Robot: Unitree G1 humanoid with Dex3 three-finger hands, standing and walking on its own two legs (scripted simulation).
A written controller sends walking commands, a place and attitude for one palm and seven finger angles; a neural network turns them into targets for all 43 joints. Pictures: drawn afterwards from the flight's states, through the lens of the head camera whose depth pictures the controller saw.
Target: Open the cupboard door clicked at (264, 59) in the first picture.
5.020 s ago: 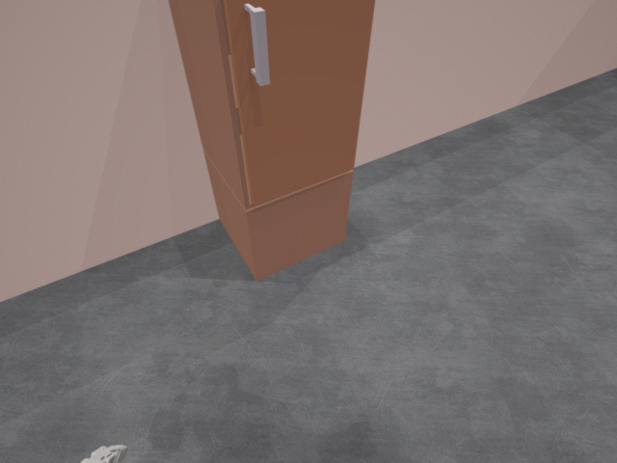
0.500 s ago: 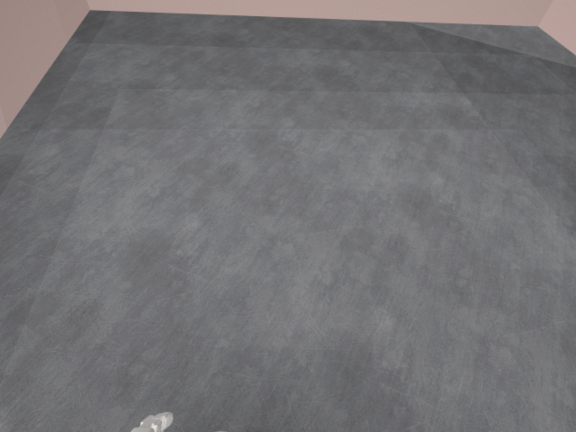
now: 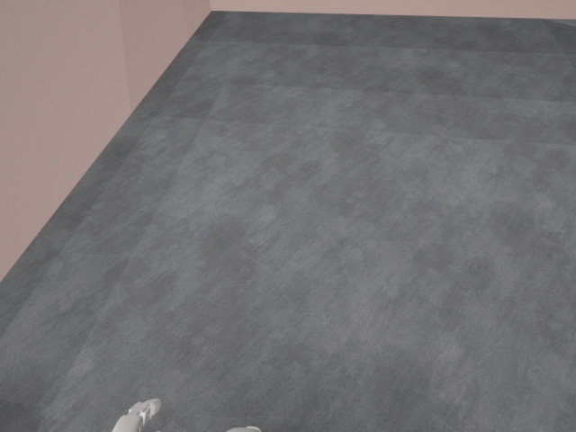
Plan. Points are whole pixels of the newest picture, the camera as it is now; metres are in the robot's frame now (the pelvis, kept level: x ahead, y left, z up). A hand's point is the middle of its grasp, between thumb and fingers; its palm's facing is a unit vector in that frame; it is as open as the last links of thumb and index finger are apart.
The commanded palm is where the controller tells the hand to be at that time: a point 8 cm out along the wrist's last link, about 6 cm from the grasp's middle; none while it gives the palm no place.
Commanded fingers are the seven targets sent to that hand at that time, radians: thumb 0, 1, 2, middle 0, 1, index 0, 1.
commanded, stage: turn to face it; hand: left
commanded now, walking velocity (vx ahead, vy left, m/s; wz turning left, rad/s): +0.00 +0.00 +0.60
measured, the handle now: out of the picture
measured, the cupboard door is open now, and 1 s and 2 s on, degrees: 0 0 0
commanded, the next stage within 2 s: none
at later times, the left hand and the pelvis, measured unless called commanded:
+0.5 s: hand out of the picture -0.06 +0.26 -0.18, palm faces +0.37 -0.90 -0.25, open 7.4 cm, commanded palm none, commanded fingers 0.00 0.90 0.90 -0.20 -0.30 -0.20 -0.30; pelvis -0.03 +0.03 +0.00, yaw +18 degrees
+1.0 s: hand out of the picture -0.04 +0.22 -0.12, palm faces +0.56 -0.78 -0.28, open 7.4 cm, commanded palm none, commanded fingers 0.00 0.90 0.90 -0.20 -0.30 -0.20 -0.30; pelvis -0.03 -0.01 +0.01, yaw +36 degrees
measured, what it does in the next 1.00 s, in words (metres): steps on the spot, turning left: left foot, then right foot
